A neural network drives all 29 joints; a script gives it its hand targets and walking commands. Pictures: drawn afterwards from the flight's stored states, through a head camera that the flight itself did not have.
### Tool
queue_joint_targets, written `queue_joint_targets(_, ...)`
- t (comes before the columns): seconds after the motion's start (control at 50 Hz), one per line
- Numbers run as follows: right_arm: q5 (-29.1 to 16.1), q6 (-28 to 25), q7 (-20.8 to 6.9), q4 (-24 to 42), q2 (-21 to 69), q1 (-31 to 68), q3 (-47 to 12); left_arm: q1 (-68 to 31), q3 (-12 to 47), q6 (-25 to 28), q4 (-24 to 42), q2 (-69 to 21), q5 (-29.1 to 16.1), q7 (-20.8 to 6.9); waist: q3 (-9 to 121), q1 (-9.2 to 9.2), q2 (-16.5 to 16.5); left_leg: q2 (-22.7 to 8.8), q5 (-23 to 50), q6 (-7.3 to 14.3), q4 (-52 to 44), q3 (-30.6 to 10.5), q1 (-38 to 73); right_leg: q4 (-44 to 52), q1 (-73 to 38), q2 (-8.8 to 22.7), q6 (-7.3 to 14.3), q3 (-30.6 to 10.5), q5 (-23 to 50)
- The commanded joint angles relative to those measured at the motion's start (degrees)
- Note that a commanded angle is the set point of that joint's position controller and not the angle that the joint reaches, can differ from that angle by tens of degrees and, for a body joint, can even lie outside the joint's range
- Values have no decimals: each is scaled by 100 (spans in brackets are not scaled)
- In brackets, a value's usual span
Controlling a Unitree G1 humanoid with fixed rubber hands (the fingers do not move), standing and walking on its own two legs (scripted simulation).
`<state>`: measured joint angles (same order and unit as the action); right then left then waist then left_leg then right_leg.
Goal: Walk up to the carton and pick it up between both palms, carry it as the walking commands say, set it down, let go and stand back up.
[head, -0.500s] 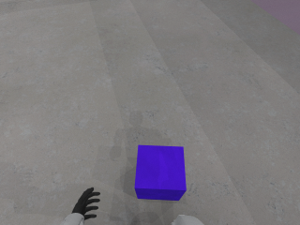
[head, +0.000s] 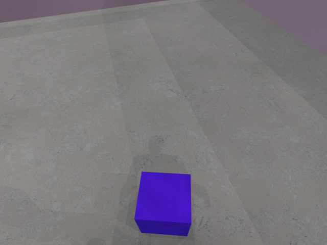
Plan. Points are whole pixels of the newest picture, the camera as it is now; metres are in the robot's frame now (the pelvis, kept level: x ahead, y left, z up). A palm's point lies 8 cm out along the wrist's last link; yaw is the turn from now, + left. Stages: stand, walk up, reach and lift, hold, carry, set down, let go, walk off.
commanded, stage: walk up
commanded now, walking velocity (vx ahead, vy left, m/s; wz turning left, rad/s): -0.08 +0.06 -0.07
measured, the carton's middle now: (164, 204) +0.42 +0.05 -0.63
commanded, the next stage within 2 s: none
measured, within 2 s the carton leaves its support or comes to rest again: neither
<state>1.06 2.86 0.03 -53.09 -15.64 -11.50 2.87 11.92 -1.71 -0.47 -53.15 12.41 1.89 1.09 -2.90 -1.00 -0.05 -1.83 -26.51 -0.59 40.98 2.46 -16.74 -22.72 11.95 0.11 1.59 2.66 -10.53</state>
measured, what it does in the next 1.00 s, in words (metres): steps on the spot: left foot, then right foot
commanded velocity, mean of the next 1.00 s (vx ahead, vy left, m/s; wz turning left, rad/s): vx -0.02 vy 0.04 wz -0.02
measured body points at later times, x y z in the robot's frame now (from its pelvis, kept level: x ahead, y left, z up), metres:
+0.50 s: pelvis -0.05 +0.07 +0.01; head -0.03 +0.10 +0.45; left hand +0.01 +0.33 -0.15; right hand -0.02 -0.17 -0.13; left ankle -0.02 +0.13 -0.74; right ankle -0.11 -0.08 -0.71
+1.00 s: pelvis -0.06 +0.04 +0.00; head -0.05 +0.04 +0.45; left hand -0.07 +0.28 -0.15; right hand -0.05 -0.21 -0.15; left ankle -0.05 +0.15 -0.71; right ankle -0.12 -0.06 -0.74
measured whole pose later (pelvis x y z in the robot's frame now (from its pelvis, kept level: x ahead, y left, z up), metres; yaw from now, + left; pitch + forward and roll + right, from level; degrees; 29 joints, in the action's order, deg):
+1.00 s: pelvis -0.06 +0.04 +0.00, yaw -3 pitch -1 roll +0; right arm 1.5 2.2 0.9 -60.8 -12.5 -15.8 3.7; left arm 18.5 -2.5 0.5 -61.6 9.0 1.2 3.6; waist -2.0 -2.4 0.2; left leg -0.3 -20.4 -2.3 44.6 4.1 -20.1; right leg -20.6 3.9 0.4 1.4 2.1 -16.0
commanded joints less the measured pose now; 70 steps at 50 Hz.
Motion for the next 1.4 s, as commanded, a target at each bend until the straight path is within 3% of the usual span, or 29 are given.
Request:
queue_joint_targets(0.0, -66, -41, 59, 47, -333, -420, 70, 112, -208, -6, 130, 1122, -37, 43, 205, -10, -613, -2, 343, -67, -800, -92, 92, 349, -350, 1857, 554, -1631, 2389)
queue_joint_targets(0.08, -112, -93, 74, -71, -496, -747, 95, -94, -278, -73, 134, 1134, -67, 37, 109, 134, -682, -189, 1643, -67, -1555, -96, 528, -225, -15, 1634, 268, -1301, 2935)
queue_joint_targets(0.14, -87, -79, -5, 26, -681, -590, 177, 116, -252, -123, 120, 1027, -92, 78, 679, -1, -154, -676, 3581, 147, -1417, -462, 753, -715, 110, 1088, 46, -696, 1232)
queue_joint_targets(0.2, -14, -103, 10, 120, -603, -434, 168, -240, -114, -312, 143, 409, -105, 87, 348, 269, 1049, -1628, 3236, 921, -2715, -1566, 188, -2611, 643, 25, -260, 68, -1972)
queue_joint_targets(0.22, 42, -198, 59, 146, -639, -487, 132, -94, -140, -396, 36, 407, -38, 52, 317, 248, 683, -2031, 2235, 873, -2957, -2093, 194, -3012, 895, 72, -240, -352, -1976)
queue_joint_targets(0.26, 57, -237, 59, 134, -478, -219, 71, -1, -80, -434, -189, 458, -26, -1, -95, 75, 362, -1548, 187, 456, -3422, -1767, -77, -2904, 971, 334, -133, -659, -1303)
queue_joint_targets(0.3, 10, -291, 100, 129, -309, 14, 1, 7, -105, -398, -274, 582, -8, -30, -223, -51, 380, -1023, 244, 135, -3385, -1286, 309, -2421, 956, 258, -88, -547, -913)
queue_joint_targets(0.38, -16, -382, 176, -143, -373, -634, 30, 85, -125, -267, -300, 604, -20, 18, 82, 125, 640, -1086, 1524, 221, -3210, -1175, 1101, -1785, 779, 144, -123, -370, -980)
queue_joint_targets(0.56, -19, -281, 185, -490, -266, -715, 56, 511, -43, -28, -587, 231, -90, 120, 336, 86, 446, -991, 1675, 583, -2736, -1007, 1151, 202, -208, 201, -84, -33, -522)
queue_joint_targets(0.58, -31, -263, 177, -517, -203, -658, 53, 757, -18, -2, -631, 189, -97, 133, 358, 27, 402, -938, 1368, 488, -2643, -1015, 924, 355, -501, 271, -94, 3, -469)
queue_joint_targets(0.6, -40, -240, 110, -379, -259, -578, 106, 1052, -72, 3, -613, 445, -124, 108, 764, -129, 345, -593, -314, 383, -2588, -796, 388, 368, -1171, 382, 131, -181, -1051)
queue_joint_targets(0.64, -53, -301, 122, -445, 91, -472, -22, 595, -92, 59, -633, 565, -57, 149, -5, 83, -261, -309, 1618, 195, -2105, -537, 253, 882, -613, 997, 128, -819, -285)
queue_joint_targets(0.68, -47, -314, 107, -618, 240, -652, -47, 518, -31, 113, -760, 449, -53, 156, -233, 204, -664, -161, 1914, 146, -2050, -270, 492, 1020, -300, 1190, 227, -895, 143)
queue_joint_targets(0.82, -26, -274, 132, -837, 140, -757, -1, 606, -13, 130, -811, 272, -60, 135, -461, 187, -283, -286, 1973, 129, -2059, -231, 727, 1038, 11, 962, 82, -693, -527)
queue_joint_targets(0.86, 1, -170, 118, -694, -154, -436, 140, 1142, -245, 104, -836, 808, -48, 253, -432, -239, 36, -10, 1442, -156, -1088, 35, -611, 1070, -905, 1892, 498, -1730, -80)
queue_joint_targets(0.9, 62, -83, 99, -483, -194, -217, 174, 1326, -295, 103, -877, 876, -39, 333, -360, -345, -311, -174, 102, -243, 913, -121, -1412, 957, -1075, 2666, 1097, -2073, 1188)
queue_joint_targets(0.96, 73, -61, 61, -375, -23, -483, 173, 895, -312, 103, -602, 674, -144, 311, -315, -103, -542, -162, 219, -316, 1801, -222, -1615, 732, -824, 2368, 1035, -1314, 1906)
queue_joint_targets(0.98, 37, -40, 17, -458, 30, -515, 188, 1227, -297, 140, -702, 574, -104, 295, -208, -94, -512, -290, 163, -303, 1563, -215, -1637, 844, -1075, 2177, 862, -1165, 1002)
queue_joint_targets(1.0, 102, -95, -109, -285, 56, -263, 143, 1413, -298, 172, -737, 572, -59, 215, -43, -191, -967, -371, 685, -257, 1104, -237, -1624, 1324, -1151, 1847, 622, -1169, -1429)
queue_joint_targets(1.02, 116, -110, -158, -131, -32, 105, 123, 1430, -276, 178, -735, 671, -52, 215, -391, -298, -1034, -237, 1036, -288, 774, -120, -1745, 1568, -997, 1821, 566, -1272, -1651)
queue_joint_targets(1.12, -57, -353, -112, -164, 141, -51, -21, 1217, -263, 205, -817, 638, -87, 66, -310, 47, -1319, 93, 1024, -202, -1413, 470, -47, 701, -520, 1029, 402, -19, 658)
queue_joint_targets(1.14, -106, -453, 27, -362, 96, -316, -67, 1253, -220, 165, -980, 473, -147, 101, -278, 284, -799, -4, 2545, -172, -2351, 229, 816, 52, -403, 803, 118, 205, 2469)
queue_joint_targets(1.16, -65, -504, 90, -541, -156, -696, -7, 1548, -117, 213, -1060, 302, -189, 68, 268, 335, -341, -315, 3924, -90, -2039, 127, 1865, -288, 47, 644, -120, 241, 2116)
queue_joint_targets(1.18, -27, -491, 119, -557, -497, -990, 101, 1766, -66, 215, -993, 196, -189, 84, 781, 384, 490, -1095, 6189, 112, -1413, -396, 2617, -481, 639, 479, -342, 285, 449)
queue_joint_targets(1.2, -12, -474, 124, -608, -698, -1140, 128, 1742, -52, 154, -930, 132, -161, 100, 957, 390, 1145, -1733, 7101, 428, -1587, -939, 2510, -756, 763, 362, -363, 242, -1698)
queue_joint_targets(1.24, -68, -408, 148, -649, -533, -1001, 40, 1355, -116, 55, -775, 185, -175, 94, 728, 390, 1211, -1844, 6031, 751, -1960, -1127, 1692, -1494, 484, 166, -335, -30, -2238)
queue_joint_targets(1.32, -58, -320, 235, -575, -381, -102, -7, 1283, -78, -2, -938, 225, -121, 42, 525, 214, 1235, -1398, 4272, 586, -2078, -628, 1127, -1299, 401, 207, -327, -15, -1449)
queue_joint_targets(1.36, -57, -271, 282, -596, -451, -97, 34, 1372, -166, -133, -977, 280, -40, 43, 375, 140, 820, -1834, 2983, 804, -2346, -1083, 556, -1779, 292, 140, -370, -33, -1351)
queue_joint_targets(1.38, -12, -227, 389, -593, -865, -433, 169, 1087, -332, -255, -779, 512, 8, -29, 207, 312, 824, -2521, 2769, 1211, -2514, -1789, 365, -3109, 943, 145, -419, -204, -1763)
